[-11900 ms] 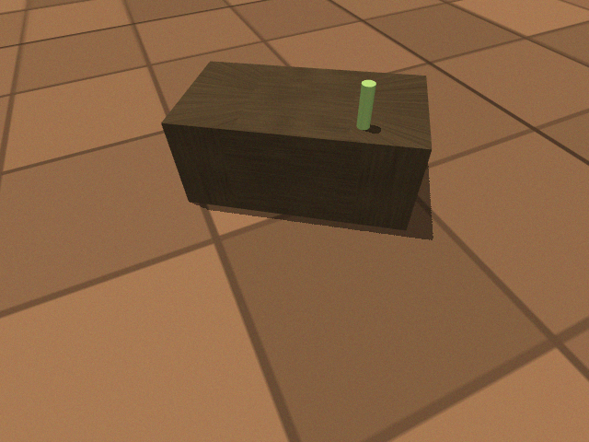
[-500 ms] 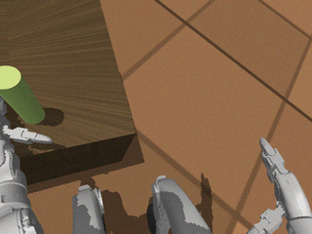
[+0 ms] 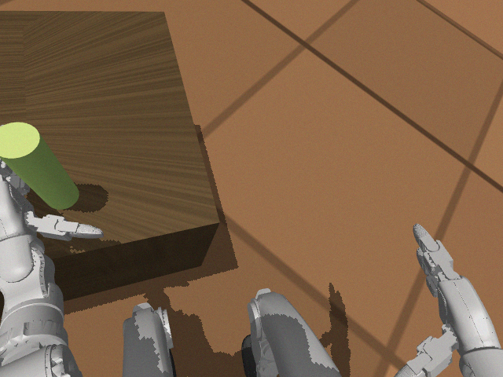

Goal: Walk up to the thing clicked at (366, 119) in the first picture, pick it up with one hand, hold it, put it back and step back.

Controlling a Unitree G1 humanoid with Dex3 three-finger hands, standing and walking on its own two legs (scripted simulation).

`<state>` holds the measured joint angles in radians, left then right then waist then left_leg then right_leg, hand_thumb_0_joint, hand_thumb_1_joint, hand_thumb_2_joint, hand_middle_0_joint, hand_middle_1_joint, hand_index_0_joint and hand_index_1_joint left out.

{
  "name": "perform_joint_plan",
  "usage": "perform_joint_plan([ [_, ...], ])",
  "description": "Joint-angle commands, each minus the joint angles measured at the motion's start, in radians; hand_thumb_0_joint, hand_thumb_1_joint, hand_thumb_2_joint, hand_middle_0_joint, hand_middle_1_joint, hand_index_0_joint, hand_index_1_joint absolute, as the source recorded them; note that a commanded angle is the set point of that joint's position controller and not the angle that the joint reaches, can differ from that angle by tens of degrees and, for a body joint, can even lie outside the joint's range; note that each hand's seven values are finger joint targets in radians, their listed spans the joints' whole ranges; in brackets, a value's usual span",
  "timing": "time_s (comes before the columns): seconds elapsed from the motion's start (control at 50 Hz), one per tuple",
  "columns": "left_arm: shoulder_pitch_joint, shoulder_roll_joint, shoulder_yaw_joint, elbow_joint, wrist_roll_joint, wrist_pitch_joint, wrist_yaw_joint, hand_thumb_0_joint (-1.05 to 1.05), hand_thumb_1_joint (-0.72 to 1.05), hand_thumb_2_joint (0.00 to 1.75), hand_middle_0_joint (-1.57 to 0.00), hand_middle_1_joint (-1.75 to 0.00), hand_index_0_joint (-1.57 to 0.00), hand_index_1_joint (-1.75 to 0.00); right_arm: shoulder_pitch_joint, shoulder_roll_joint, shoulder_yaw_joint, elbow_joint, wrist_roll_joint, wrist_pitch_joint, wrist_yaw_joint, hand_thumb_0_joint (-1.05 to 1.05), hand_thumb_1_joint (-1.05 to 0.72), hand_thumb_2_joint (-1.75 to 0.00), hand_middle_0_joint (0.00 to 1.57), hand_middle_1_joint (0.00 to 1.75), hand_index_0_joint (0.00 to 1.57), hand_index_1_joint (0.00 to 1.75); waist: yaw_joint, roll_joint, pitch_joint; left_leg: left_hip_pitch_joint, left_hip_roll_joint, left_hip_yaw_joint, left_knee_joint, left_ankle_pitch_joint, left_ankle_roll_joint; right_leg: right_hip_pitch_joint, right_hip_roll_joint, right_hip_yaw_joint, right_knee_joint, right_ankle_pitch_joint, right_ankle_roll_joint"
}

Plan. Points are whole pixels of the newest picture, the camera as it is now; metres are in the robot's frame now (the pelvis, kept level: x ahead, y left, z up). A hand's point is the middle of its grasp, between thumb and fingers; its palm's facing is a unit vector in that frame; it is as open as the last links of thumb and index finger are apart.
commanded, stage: close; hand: left
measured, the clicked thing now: (43, 172) +0.47 +0.25 -0.04
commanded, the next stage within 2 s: settle in 0.68 s
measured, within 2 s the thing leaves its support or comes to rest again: leaves its support in 1.06 s
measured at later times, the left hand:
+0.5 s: hand (48, 176) +0.46 +0.24 -0.04, palm faces +0.24 -0.97 +0.02, open 12.3 cm
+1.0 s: hand (53, 169) +0.47 +0.23 -0.04, palm faces +0.24 -0.97 +0.00, open 7.0 cm
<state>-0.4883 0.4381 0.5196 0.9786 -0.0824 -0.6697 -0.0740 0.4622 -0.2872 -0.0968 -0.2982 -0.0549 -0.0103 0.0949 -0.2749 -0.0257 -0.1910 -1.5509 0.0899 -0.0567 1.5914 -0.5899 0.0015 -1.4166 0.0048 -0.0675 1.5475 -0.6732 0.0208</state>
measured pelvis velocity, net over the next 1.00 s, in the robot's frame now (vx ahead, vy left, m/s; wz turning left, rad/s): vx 0.00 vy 0.01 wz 0.00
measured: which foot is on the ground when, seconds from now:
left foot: down 0.00-1.00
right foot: down 0.00-1.00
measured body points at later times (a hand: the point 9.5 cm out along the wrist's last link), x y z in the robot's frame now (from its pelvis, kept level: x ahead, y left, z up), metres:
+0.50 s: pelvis -0.01 +0.01 +0.01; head +0.17 +0.09 +0.41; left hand +0.44 +0.29 -0.04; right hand +0.17 -0.25 +0.09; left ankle +0.06 +0.12 -0.55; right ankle +0.02 -0.14 -0.55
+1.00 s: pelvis +0.00 +0.01 +0.01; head +0.17 +0.09 +0.42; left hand +0.45 +0.28 -0.04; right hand +0.18 -0.24 +0.10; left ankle +0.06 +0.12 -0.55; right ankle +0.02 -0.14 -0.55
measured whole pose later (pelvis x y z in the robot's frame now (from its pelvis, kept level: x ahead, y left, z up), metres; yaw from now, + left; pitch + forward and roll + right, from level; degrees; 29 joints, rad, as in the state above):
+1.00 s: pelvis +0.00 +0.01 +0.01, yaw +0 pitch +31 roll -6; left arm -0.60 0.51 0.52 1.07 -0.04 -0.65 -0.04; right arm 0.46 -0.30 -0.08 -0.35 -0.06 0.01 0.10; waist -0.32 -0.04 -0.18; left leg -1.53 0.09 -0.06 1.55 -0.57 0.01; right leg -1.39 0.01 -0.07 1.49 -0.64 0.03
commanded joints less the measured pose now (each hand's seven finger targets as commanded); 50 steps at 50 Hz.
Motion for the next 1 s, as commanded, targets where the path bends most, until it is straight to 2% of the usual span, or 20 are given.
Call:
perform_joint_plan([
  [0.0, -0.317, 0.24, 0.015, -0.178, 0.005, -0.071, 0.0, 0.0, -0.56, 0.13, -0.44, -0.3, -0.45, -0.29, 0.085, -0.183, -0.159, -0.161, 0.002, -0.039, -0.024, 0.0, 0.51, -0.05, 0.05, 0.05, 0.05, 0.05, -0.008, 0.277, -0.507, 0.536, -0.04, -0.026, -0.186, 0.278, 0.015, 0.164, 0.04, 0.045, -0.201, 0.314, -0.04],
  [0.08, -0.344, 0.25, 0.012, -0.119, 0.011, -0.056, -0.009, 0.0, -0.59, 0.12, -0.47, -0.31, -0.48, -0.3, 0.068, -0.178, -0.14, -0.177, 0.007, -0.036, -0.021, 0.0, 0.51, -0.05, 0.05, 0.05, 0.05, 0.05, -0.013, 0.268, -0.458, 0.511, -0.039, -0.026, -0.205, 0.218, 0.011, 0.152, 0.041, 0.043, -0.213, 0.264, -0.042],
  [0.12, -0.335, 0.289, 0.039, -0.089, 0.012, -0.053, -0.013, 0.0, -0.56, 0.15, -0.5, -0.34, -0.51, -0.33, 0.06, -0.188, -0.137, -0.186, 0.006, -0.035, -0.022, 0.0, 0.51, -0.05, 0.05, 0.05, 0.05, 0.05, -0.003, 0.266, -0.449, 0.514, -0.041, -0.031, -0.214, 0.218, 0.009, 0.147, 0.042, 0.031, -0.206, 0.26, -0.044],
  [0.16, -0.349, 0.261, 0.023, -0.055, 0.009, -0.051, -0.021, 0.0, -0.55, 0.18, -0.52, -0.37, -0.53, -0.36, 0.06, -0.19, -0.141, -0.171, 0.007, -0.033, -0.023, 0.0, 0.51, -0.05, 0.05, 0.05, 0.05, 0.05, -0.016, 0.266, -0.437, 0.523, -0.039, -0.038, -0.218, 0.226, 0.008, 0.12, 0.044, 0.018, -0.201, 0.259, -0.048],
  [0.2, -0.359, 0.324, 0.058, -0.077, 0.011, -0.058, -0.018, 0.0, -0.52, 0.21, -0.56, -0.41, -0.57, -0.4, 0.046, -0.192, -0.127, -0.205, 0.008, -0.038, -0.02, 0.0, 0.51, -0.05, 0.05, 0.05, 0.05, 0.05, 0.006, 0.274, -0.464, 0.532, -0.039, -0.037, -0.217, 0.243, 0.007, 0.141, 0.044, 0.019, -0.196, 0.269, -0.048],
  [0.28, -0.367, 0.284, 0.034, -0.08, 0.014, -0.059, -0.031, 0.0, -0.47, 0.33, -0.68, -0.53, -0.69, -0.53, 0.059, -0.203, -0.145, -0.202, 0.002, -0.042, -0.02, 0.0, 0.5, -0.05, 0.05, 0.05, 0.05, 0.05, -0.006, 0.316, -0.507, 0.608, -0.037, -0.041, -0.219, 0.307, 0.002, 0.123, 0.048, 0.005, -0.186, 0.303, -0.053],
  [0.4, -0.411, 0.243, -0.001, -0.086, 0.012, -0.047, -0.02, 0.0, -0.33, 0.5, -0.88, -0.73, -0.89, -0.73, 0.056, -0.208, -0.154, -0.175, 0.002, -0.04, -0.029, 0.0, 0.5, -0.05, 0.05, 0.05, 0.05, 0.05, -0.024, 0.314, -0.472, 0.614, -0.031, -0.056, -0.245, 0.253, -0.004, 0.097, 0.047, -0.006, -0.196, 0.277, -0.051],
  [0.44, -0.414, 0.257, -0.008, -0.09, 0.027, -0.049, -0.008, 0.0, -0.28, 0.54, -0.91, -0.76, -0.92, -0.76, 0.061, -0.196, -0.141, -0.16, -0.002, -0.036, -0.026, 0.0, 0.5, -0.05, 0.05, 0.05, 0.05, 0.05, -0.02, 0.33, -0.463, 0.613, -0.031, -0.052, -0.239, 0.256, -0.005, 0.071, 0.048, -0.005, -0.19, 0.265, -0.054],
  [0.52, -0.412, 0.334, 0.044, -0.102, 0.025, -0.062, 0.008, 0.0, -0.18, 0.64, -0.98, -0.86, -0.99, -0.85, 0.055, -0.197, -0.133, -0.181, -0.001, -0.035, -0.024, 0.0, 0.51, -0.05, 0.05, 0.05, 0.05, 0.05, -0.009, 0.322, -0.488, 0.595, -0.036, -0.043, -0.223, 0.29, 0.002, 0.13, 0.047, 0.006, -0.196, 0.305, -0.048],
  [0.56, -0.402, 0.321, 0.049, -0.113, 0.022, -0.063, 0.008, 0.0, -0.11, 0.72, -1.07, -0.94, -1.08, -0.94, 0.065, -0.197, -0.14, -0.199, 0.0, -0.035, -0.022, 0.0, 0.51, -0.05, 0.05, 0.05, 0.05, 0.05, -0.009, 0.314, -0.528, 0.606, -0.039, -0.036, -0.214, 0.322, 0.006, 0.166, 0.048, 0.013, -0.202, 0.335, -0.045],
  [0.64, -0.411, 0.221, -0.02, -0.066, 0.027, -0.055, 0.001, 0.0, 0.01, 0.88, -1.21, -1.1, -1.22, -1.1, 0.045, -0.19, -0.136, -0.174, -0.004, -0.039, -0.017, 0.0, 0.51, -0.05, 0.05, 0.05, 0.05, 0.05, -0.034, 0.323, -0.487, 0.614, -0.033, -0.046, -0.221, 0.321, 0.0, 0.108, 0.05, -0.001, -0.193, 0.321, -0.051],
  [0.68, -0.418, 0.264, -0.004, -0.078, 0.042, -0.054, 0.016, 0.0, 0.08, 0.92, -1.28, -1.16, -1.29, -1.15, 0.049, -0.201, -0.145, -0.192, -0.006, -0.036, -0.018, 0.0, 0.5, -0.05, 0.05, 0.05, 0.05, 0.05, -0.032, 0.317, -0.5, 0.609, -0.033, -0.045, -0.225, 0.306, 0.002, 0.118, 0.051, -0.003, -0.198, 0.313, -0.051],
  [0.7, -0.435, 0.243, -0.026, -0.082, 0.044, -0.055, 0.013, 0.0, 0.11, 0.94, -1.29, -1.17, -1.3, -1.17, 0.051, -0.195, -0.128, -0.218, -0.007, -0.036, -0.016, 0.0, 0.51, -0.05, 0.05, 0.05, 0.05, 0.05, -0.033, 0.316, -0.506, 0.62, -0.033, -0.048, -0.229, 0.316, -0.002, 0.125, 0.05, -0.004, -0.198, 0.319, -0.053],
  [0.74, -0.408, 0.277, 0.005, -0.053, 0.045, -0.053, 0.024, 0.0, 0.21, 1.1, -1.35, -1.29, -1.35, -1.3, 0.052, -0.2, -0.142, -0.198, -0.003, -0.032, -0.017, 0.0, 0.52, -0.05, 0.05, 0.05, 0.05, 0.05, -0.018, 0.304, -0.485, 0.593, -0.036, -0.041, -0.231, 0.283, 0.001, 0.129, 0.049, 0.001, -0.204, 0.3, -0.05],
  [0.8, -0.391, 0.29, 0.024, -0.056, 0.039, -0.061, 0.033, 0.0, 0.4, 1.29, -1.32, -1.36, -1.31, -1.38, 0.053, -0.2, -0.135, -0.212, -0.003, -0.029, -0.014, 0.0, 0.52, -0.06, 0.05, 0.05, 0.05, 0.05, -0.018, 0.29, -0.48, 0.575, -0.037, -0.042, -0.229, 0.291, 0.003, 0.155, 0.049, 0.004, -0.207, 0.312, -0.047],
  [0.84, -0.419, 0.265, 0.001, -0.073, 0.045, -0.063, 0.03, 0.0, 0.48, 1.33, -1.34, -1.37, -1.32, -1.4, 0.069, -0.193, -0.133, -0.228, -0.002, -0.029, -0.012, 0.0, 0.52, -0.06, 0.05, 0.05, 0.05, 0.05, -0.034, 0.305, -0.5, 0.612, -0.034, -0.047, -0.235, 0.312, 0.001, 0.142, 0.051, -0.004, -0.202, 0.322, -0.05],
  [0.88, -0.418, 0.293, 0.016, -0.104, 0.045, -0.062, 0.027, 0.0, 0.53, 1.37, -1.36, -1.41, -1.35, -1.43, 0.071, -0.195, -0.131, -0.224, -0.002, -0.026, -0.011, 0.0, 0.53, -0.06, 0.05, 0.05, 0.05, 0.05, -0.02, 0.327, -0.521, 0.643, -0.033, -0.046, -0.234, 0.345, -0.003, 0.145, 0.051, -0.004, -0.197, 0.336, -0.051],
  [0.92, -0.438, 0.264, 0.004, -0.097, 0.036, -0.057, 0.025, 0.0, 0.52, 1.4, -1.38, -1.44, -1.37, -1.47, 0.073, -0.19, -0.134, -0.223, -0.002, -0.023, -0.012, 0.0, 0.53, -0.06, 0.05, 0.05, 0.05, 0.05, -0.033, 0.327, -0.512, 0.634, -0.034, -0.047, -0.24, 0.334, -0.004, 0.149, 0.051, -0.006, -0.204, 0.333, -0.051],
  [0.96, -0.452, 0.313, 0.014, -0.163, 0.04, -0.057, 0.03, 0.0, 0.47, 1.38, -1.41, -1.47, -1.41, -1.49, 0.07, -0.197, -0.136, -0.228, -0.003, -0.024, -0.013, 0.0, 0.53, -0.06, 0.05, 0.05, 0.05, 0.05, -0.014, 0.35, -0.547, 0.665, -0.037, -0.038, -0.239, 0.349, -0.002, 0.185, 0.048, 0.008, -0.218, 0.349, -0.048],
  [0.98, -0.452, 0.277, -0.008, -0.141, 0.037, -0.051, 0.025, 0.0, 0.43, 1.38, -1.42, -1.47, -1.41, -1.5, 0.077, -0.186, -0.12, -0.224, -0.004, -0.025, -0.013, 0.0, 0.53, -0.06, 0.05, 0.05, 0.05, 0.05, -0.018, 0.346, -0.545, 0.669, -0.036, -0.036, -0.236, 0.359, -0.002, 0.187, 0.048, 0.011, -0.222, 0.358, -0.047],
])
